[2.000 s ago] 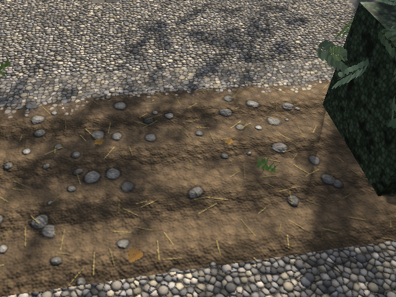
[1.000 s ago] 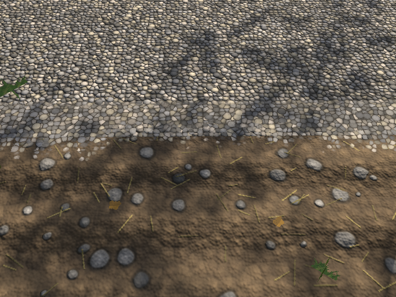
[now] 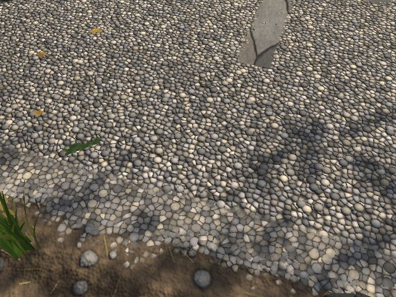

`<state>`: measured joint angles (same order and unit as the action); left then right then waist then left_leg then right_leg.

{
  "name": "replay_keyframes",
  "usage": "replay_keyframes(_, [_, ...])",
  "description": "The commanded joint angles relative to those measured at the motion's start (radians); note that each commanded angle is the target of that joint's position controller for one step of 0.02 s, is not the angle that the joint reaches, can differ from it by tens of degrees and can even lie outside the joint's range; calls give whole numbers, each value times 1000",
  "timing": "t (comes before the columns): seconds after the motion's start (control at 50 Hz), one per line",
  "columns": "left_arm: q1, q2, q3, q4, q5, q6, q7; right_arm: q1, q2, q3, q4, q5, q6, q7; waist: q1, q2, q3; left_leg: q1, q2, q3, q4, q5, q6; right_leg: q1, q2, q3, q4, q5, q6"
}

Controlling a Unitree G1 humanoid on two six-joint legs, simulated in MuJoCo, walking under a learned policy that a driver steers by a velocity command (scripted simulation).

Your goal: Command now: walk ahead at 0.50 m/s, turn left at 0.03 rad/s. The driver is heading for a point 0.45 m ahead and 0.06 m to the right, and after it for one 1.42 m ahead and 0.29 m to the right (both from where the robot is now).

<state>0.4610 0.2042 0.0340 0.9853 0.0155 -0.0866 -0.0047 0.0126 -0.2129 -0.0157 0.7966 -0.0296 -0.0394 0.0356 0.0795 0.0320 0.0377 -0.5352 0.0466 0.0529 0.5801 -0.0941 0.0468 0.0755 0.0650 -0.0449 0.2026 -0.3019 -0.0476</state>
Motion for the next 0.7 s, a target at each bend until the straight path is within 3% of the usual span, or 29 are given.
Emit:
replay_keyframes(0.02, [7, 176, 35, -25, 2, -1, 12, 52, -100, -31, -37, -3, -24, -15, -90, -114, -15, 156, -60, 28, -77, -75, 46, -8, -282, 104, 152, 819, -106])
replay_keyframes(0.04, [-3, 170, 32, -24, -2, 4, 11, 197, -118, -43, 14, -11, -34, -24, -153, -81, -92, 344, -80, 36, -142, -41, 72, -48, -243, 65, 320, 849, -86])
replay_keyframes(0.06, [-16, 145, 22, -49, -9, 2, 11, 372, -178, -62, 55, -33, -44, -36, -218, -25, -204, 601, 63, -114, -148, -88, 121, -222, -203, 33, 561, 626, -65])
replay_keyframes(0.08, [72, 39, -1, -83, -41, 2, 4, 461, -286, -90, 66, -47, -40, -42, -191, 201, -324, 876, 358, -568, -216, -167, 241, -578, -39, -47, 931, 20, -15])
replay_keyframes(0.1, [43, 148, 29, -66, -10, 9, 10, 423, -250, -88, 68, 3, -25, -33, -184, 113, -305, 806, 369, -707, -299, -181, 260, -678, -26, 68, 1049, -198, -28])
replay_keyframes(0.12, [-25, 147, 35, -84, -2, 9, 7, 317, -199, -73, 55, 14, -22, -29, -137, 61, -148, 673, 323, -543, -311, -190, 236, -721, -82, 94, 1060, -124, -36])
replay_keyframes(0.14, [-69, 123, 28, -91, -2, 5, 0, 258, -140, -58, 49, 13, -28, -24, -118, 24, -72, 550, 273, -436, -354, -134, 211, -702, -116, 94, 1009, -60, -35])
replay_keyframes(0.16, [-75, 105, 27, -85, -2, 13, -4, 228, -110, -50, 51, 10, -35, -26, -90, 28, -29, 469, 227, -341, -389, -101, 169, -661, -139, 94, 954, -27, -32])
replay_keyframes(0.18, [-59, 96, 26, -77, 10, 28, -10, 222, -90, -43, 62, 12, -43, -31, -66, 46, -10, 405, 194, -272, -416, -60, 140, -615, -151, 96, 918, -9, -21])
replay_keyframes(0.22, [-51, 80, 26, -68, 16, 49, -22, 258, -98, -45, 82, 11, -62, -35, -54, 40, -14, 379, 181, -200, -445, 24, 132, -591, -145, 92, 910, 31, -10])
replay_keyframes(0.3, [-177, 81, 32, -107, 11, 64, -32, 323, -114, -49, 114, 13, -77, -37, -66, 23, 30, 417, 175, -89, -489, 77, 121, -729, -158, 99, 841, 165, 8])
replay_keyframes(0.4, [-340, 58, 17, -165, 11, 59, -41, 369, -110, -42, 136, 15, -78, -44, -96, 23, 59, 469, 153, 39, -479, 212, 91, -746, -143, 34, 613, 316, 12])
replay_keyframes(0.48, [-455, 50, 5, -220, 15, 56, -49, 444, -123, -42, 171, 11, -70, -60, -130, 24, 76, 590, 186, 99, -428, 370, 83, -736, -122, -48, 467, 294, -24])
replay_keyframes(0.54, [-429, 66, 12, -228, 18, 56, -47, 436, -150, -47, 177, 6, -57, -70, -100, 50, 41, 670, 206, 146, -292, 710, 69, -647, -62, -102, 416, 169, -79])
replay_keyframes(0.58, [-309, 96, 29, -199, 22, 55, -40, 418, -180, -55, 172, 2, -42, -74, -44, 74, -40, 685, 213, 173, -71, 932, 66, -500, 9, -130, 398, 66, -129])
replay_keyframes(0.6, [-189, 121, 45, -164, 26, 48, -35, 410, -191, -59, 165, 5, -32, -73, 8, 63, -110, 628, 207, 183, 118, 871, 57, -341, 35, -116, 336, 73, -160])
replay_keyframes(0.62, [-33, 189, 73, -124, 40, 43, -23, 387, -186, -57, 137, 11, -32, -68, 85, -5, -195, 431, 182, 191, 397, 607, 29, -92, -60, 41, 270, 44, -216])
replay_keyframes(0.64, [-38, 305, 104, -136, 37, 48, -9, 427, -72, -36, 70, 22, -40, -44, 14, -246, -273, -20, -15, 174, 779, -312, -27, 219, -372, 559, 226, 85, -368])
replay_keyframes(0.66, [-20, 305, 104, -139, 0, 62, -10, 314, -150, -52, 35, 15, -52, -39, 50, -136, -311, -164, -76, -59, 901, -416, -29, 241, -413, 785, 108, 124, -410])
replay_keyframes(0.68, [-81, 275, 97, -133, -5, 65, -2, 245, -137, -46, 5, 20, -66, -34, 22, -87, -163, -243, -4, -98, 856, -312, -20, 141, -391, 615, 89, 174, -372])
replay_keyframes(0.7, [-125, 217, 83, -135, -8, 63, 0, 248, -135, -43, 7, 21, -76, -35, -16, -19, -83, -198, 32, -90, 757, -245, -21, 8, -352, 520, 67, 268, -325])
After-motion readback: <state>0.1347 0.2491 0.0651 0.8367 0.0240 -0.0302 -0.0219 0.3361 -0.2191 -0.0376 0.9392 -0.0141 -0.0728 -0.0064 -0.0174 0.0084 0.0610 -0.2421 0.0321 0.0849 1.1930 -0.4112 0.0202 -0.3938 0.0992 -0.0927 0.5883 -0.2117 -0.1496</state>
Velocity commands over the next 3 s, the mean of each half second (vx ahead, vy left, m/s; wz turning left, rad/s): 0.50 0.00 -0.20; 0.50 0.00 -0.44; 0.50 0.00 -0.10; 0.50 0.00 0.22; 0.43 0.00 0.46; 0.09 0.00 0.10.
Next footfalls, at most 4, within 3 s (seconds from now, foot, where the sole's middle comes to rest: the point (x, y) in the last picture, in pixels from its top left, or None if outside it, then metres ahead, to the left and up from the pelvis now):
0.06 left None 0.19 0.10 -0.77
0.62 right None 0.45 -0.10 -0.77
1.16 left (240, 205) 0.81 -0.06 -0.77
1.70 right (314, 173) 0.98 -0.35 -0.77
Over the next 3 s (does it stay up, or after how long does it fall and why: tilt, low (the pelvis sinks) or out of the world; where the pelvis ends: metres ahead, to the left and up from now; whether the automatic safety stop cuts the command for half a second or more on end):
stays up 1.37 -0.33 0.00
